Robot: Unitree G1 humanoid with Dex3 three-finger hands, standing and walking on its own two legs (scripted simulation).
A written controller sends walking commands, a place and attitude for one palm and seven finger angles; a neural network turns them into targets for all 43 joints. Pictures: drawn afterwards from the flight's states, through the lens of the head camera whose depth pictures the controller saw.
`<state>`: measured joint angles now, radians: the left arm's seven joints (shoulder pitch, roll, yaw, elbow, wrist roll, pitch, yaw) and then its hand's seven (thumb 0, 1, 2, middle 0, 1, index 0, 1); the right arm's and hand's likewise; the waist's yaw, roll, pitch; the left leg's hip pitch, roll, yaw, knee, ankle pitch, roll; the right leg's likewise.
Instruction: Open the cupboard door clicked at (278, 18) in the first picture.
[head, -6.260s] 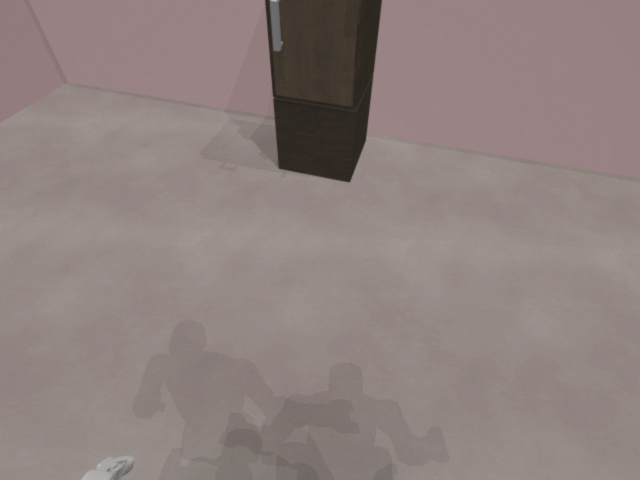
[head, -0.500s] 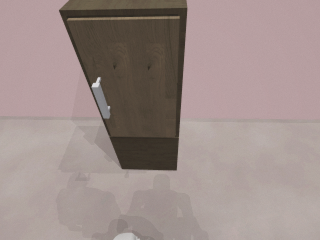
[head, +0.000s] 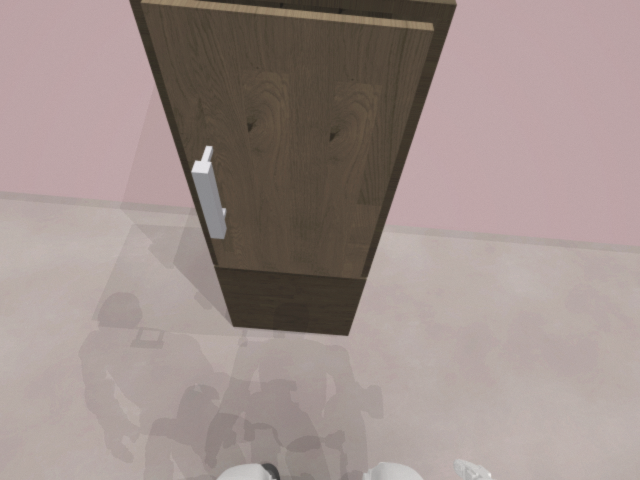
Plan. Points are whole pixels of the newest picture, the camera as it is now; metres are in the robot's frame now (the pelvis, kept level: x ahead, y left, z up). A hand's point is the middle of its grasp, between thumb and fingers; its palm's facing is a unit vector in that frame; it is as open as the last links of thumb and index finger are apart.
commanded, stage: come to a stop and stand still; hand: left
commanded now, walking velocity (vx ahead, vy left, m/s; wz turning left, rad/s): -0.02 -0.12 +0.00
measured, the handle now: (213, 194) +0.54 +0.23 -0.05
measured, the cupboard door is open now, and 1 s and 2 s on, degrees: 0 0 0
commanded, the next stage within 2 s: look again from close up in 1.04 s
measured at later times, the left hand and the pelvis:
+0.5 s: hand out of the picture -0.01 +0.12 -0.15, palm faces +0.06 -0.96 -0.26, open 7.3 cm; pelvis -0.02 -0.06 +0.01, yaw +1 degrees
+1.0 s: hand out of the picture +0.00 +0.17 -0.17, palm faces +0.05 -0.97 -0.22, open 7.4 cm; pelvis -0.02 -0.01 +0.00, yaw +1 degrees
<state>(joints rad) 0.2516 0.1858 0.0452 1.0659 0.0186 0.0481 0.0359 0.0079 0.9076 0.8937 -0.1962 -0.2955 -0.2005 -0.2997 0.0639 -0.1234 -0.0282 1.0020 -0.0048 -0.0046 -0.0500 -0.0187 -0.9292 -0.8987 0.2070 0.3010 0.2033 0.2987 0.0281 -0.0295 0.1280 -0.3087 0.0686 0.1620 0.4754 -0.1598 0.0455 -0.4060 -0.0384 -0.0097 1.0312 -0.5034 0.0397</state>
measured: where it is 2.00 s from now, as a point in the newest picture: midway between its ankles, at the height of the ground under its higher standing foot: outside the picture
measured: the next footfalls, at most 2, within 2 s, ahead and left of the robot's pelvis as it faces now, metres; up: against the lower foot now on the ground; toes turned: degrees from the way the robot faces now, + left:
right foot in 0.22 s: +0.00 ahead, -0.13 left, +0.00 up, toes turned -3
left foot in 0.68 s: -0.01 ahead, +0.11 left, +0.00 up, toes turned +5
